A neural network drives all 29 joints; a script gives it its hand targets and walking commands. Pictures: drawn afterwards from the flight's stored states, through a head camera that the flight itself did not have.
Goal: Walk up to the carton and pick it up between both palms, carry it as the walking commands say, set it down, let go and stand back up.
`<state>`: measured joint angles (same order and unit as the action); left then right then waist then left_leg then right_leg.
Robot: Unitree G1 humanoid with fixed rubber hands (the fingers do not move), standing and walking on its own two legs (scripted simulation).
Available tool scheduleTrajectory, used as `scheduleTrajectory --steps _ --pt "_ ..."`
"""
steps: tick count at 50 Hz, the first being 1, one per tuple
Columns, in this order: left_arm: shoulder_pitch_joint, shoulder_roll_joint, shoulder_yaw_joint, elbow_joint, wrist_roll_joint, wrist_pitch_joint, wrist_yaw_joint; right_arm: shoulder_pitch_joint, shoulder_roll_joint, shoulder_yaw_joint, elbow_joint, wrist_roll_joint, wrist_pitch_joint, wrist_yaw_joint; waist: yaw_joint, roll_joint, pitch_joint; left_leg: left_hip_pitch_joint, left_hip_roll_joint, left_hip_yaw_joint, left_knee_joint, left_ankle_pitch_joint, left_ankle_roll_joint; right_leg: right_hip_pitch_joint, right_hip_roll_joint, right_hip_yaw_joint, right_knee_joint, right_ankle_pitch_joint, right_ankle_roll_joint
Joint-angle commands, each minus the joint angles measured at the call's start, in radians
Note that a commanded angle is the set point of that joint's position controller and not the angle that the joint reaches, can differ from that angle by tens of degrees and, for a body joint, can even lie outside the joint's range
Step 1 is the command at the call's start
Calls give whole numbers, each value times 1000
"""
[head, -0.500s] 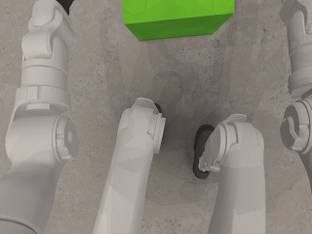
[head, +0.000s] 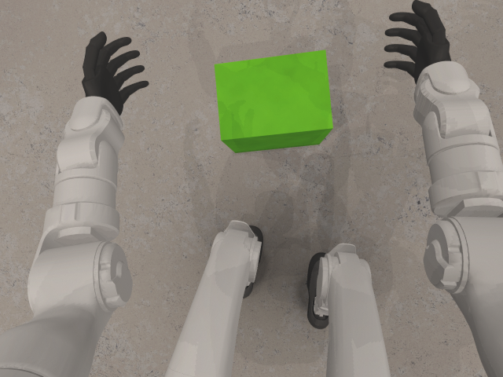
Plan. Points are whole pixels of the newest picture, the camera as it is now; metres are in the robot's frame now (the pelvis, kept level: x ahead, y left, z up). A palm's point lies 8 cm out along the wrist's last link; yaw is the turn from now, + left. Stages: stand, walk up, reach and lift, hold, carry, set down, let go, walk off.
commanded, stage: set down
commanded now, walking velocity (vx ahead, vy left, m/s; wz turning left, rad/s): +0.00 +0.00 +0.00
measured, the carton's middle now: (273, 109) +0.55 +0.09 -0.44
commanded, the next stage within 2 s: let go in 0.42 s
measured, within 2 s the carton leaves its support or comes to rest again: neither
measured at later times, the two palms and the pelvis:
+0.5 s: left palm (58, 85) +0.42 +0.29 +0.02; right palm out of the picture +0.53 -0.14 +0.01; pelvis +0.02 +0.00 +0.11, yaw +0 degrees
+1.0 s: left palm out of the picture +0.31 +0.28 +0.12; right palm out of the picture +0.38 -0.18 +0.10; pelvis +0.08 +0.02 +0.19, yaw +0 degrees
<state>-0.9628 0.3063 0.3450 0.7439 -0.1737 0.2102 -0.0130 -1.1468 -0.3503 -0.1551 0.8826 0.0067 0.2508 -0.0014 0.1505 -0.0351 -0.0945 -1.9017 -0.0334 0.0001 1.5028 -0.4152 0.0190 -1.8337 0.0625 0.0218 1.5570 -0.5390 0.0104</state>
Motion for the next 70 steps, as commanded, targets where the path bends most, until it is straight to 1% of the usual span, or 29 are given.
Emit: scheduleTrajectory --steps 1,5,6,7,10,11,12,13,19,20,24,29,32,33,37,39,40,43,49,50,51,52,53,55,59,60,61,68,70 --pt "-110 131 37 -152 49 -49 -9 -204 -109 -22 -146 -2 -52 19 57 -41 -1017 922 -3 21 -188 548 -59 366 43 -58 -248 270 0" --pt "-34 78 25 -175 67 -60 -12 -128 -123 -71 -92 -23 -77 34 38 -12 -1043 1024 4 8 -249 697 -70 418 45 -33 -323 366 -7" --pt "-48 90 38 -183 77 -69 -12 -147 -106 -60 -97 -24 -79 33 56 -15 -995 1009 4 4 -266 709 -64 410 41 -36 -332 371 -1" --pt "-72 129 56 -279 91 -71 -8 -176 -110 -55 -201 -22 -82 27 56 -60 -1110 1053 -3 8 -283 722 -58 502 42 -36 -352 407 1" --pt "-19 75 22 -214 80 -55 -14 -140 -84 -57 -206 -18 -68 33 27 -66 -1054 1044 -7 16 -349 682 -50 610 29 -23 -420 431 12" --pt "-43 93 40 -216 87 -54 -18 -161 -96 -72 -163 -25 -65 38 53 -47 -990 1059 -8 20 -375 644 -47 572 30 -21 -443 373 5" --pt "-20 72 33 -219 91 -51 -23 -109 -85 -66 -154 -32 -62 42 18 -69 -953 1051 -8 20 -414 593 -50 618 28 -32 -477 360 4" --pt "-35 65 27 -194 92 -50 -27 -93 -52 -60 -101 -31 -54 49 41 -45 -898 1051 -5 34 -431 561 -42 601 21 -29 -492 326 6" --pt "-22 57 61 -80 131 -59 -43 -136 -73 -73 -79 -74 -79 52 17 -138 -719 900 3 32 -533 340 -27 695 -12 -18 -584 241 11" --pt "22 57 62 -66 144 -65 -43 -96 -47 -65 -82 -49 -87 54 50 -88 -722 942 0 41 -545 339 -28 716 -14 -2 -618 235 5" --pt "24 29 34 -111 150 -90 -44 -76 -24 -56 -91 -44 -113 46 31 -81 -818 1071 -5 27 -564 453 -36 771 -3 -19 -634 351 13" --pt "350 123 30 -176 209 -125 -96 301 21 -85 -178 -83 -138 -31 -5 -43 -942 1236 -16 37 -579 675 -36 995 2 10 -675 607 26" --pt "458 110 -61 -389 170 -139 -138 480 80 -64 -378 -96 -138 -68 -37 -11 -1024 1392 -8 13 -620 773 -41 1115 12 20 -707 679 26" --pt "443 98 -82 -354 153 -139 -144 474 99 -55 -390 -81 -133 -72 -33 57 -948 1397 3 -1 -631 763 -40 1043 11 28 -724 619 19" --pt "543 56 -151 -426 118 -159 -131 525 108 -13 -507 -39 -167 -64 -31 114 -756 1557 20 -52 -669 803 -44 930 13 17 -803 477 10" --pt "610 51 -132 -358 142 -157 -128 582 68 -32 -477 -57 -175 -53 -45 100 -648 1574 31 -63 -698 706 -44 919 1 3 -833 376 4" --pt "719 60 -143 -401 159 -157 -122 697 97 6 -488 -43 -179 -46 -24 118 -682 1656 28 -60 -715 770 -51 1003 2 -8 -842 408 4" --pt "881 46 -162 -282 161 -167 -123 865 116 11 -387 -59 -194 -27 -52 53 -510 1628 30 -66 -777 732 -40 1070 5 -15 -910 422 7" --pt "1055 31 -229 -358 149 -217 -96 1052 124 28 -422 -46 -240 3 -51 58 -331 1805 37 -91 -897 778 -42 1188 10 -33 -1016 367 -3" --pt "1096 2 -259 -365 134 -221 -92 1032 91 14 -459 -44 -247 7 -47 99 -326 1834 33 -90 -912 745 -50 1203 13 -15 -1047 340 -17" --pt "1050 30 -252 -383 132 -223 -93 1097 105 24 -424 -50 -245 16 -83 47 -277 1817 38 -79 -928 680 -47 1245 5 -21 -1058 337 -15" --pt "1110 -4 -292 -353 125 -218 -87 1096 77 22 -449 -44 -249 12 -74 94 -149 1820 39 -83 -960 664 -49 1211 1 -25 -1086 296 -20" --pt "1072 1 -281 -395 124 -215 -81 1129 71 24 -436 -49 -250 19 -93 67 -148 1820 45 -78 -976 607 -55 1250 -7 -22 -1085 273 -23" --pt "1157 -2 -287 -450 134 -210 -69 1191 79 43 -497 -42 -251 26 -81 82 -151 1855 31 -47 -1015 561 -62 1406 -24 -10 -1126 313 -28" --pt "1210 29 -271 -488 148 -210 -61 1273 48 34 -515 -48 -258 36 -121 23 -86 1886 17 -46 -1059 587 -62 1515 -21 -10 -1165 387 -22" --pt "1209 23 -263 -484 155 -210 -61 1258 57 30 -525 -40 -256 39 -113 51 -60 1856 14 -30 -1064 523 -61 1556 -29 -4 -1178 368 -23" --pt "1180 23 -269 -499 153 -207 -65 1277 41 32 -523 -51 -256 41 -143 -2 -41 1857 16 -25 -1079 480 -63 1555 -31 1 -1177 375 -21" --pt "1133 33 -273 -457 158 -132 -74 1296 91 93 -530 -18 -174 64 -149 -21 169 1898 -19 -1 -1081 269 -27 1508 -81 8 -1258 235 -22" --pt "1175 18 -262 -418 185 -102 -76 1298 77 82 -545 -13 -151 66 -134 34 170 1913 -26 4 -1077 284 -27 1536 -87 15 -1263 261 -22"
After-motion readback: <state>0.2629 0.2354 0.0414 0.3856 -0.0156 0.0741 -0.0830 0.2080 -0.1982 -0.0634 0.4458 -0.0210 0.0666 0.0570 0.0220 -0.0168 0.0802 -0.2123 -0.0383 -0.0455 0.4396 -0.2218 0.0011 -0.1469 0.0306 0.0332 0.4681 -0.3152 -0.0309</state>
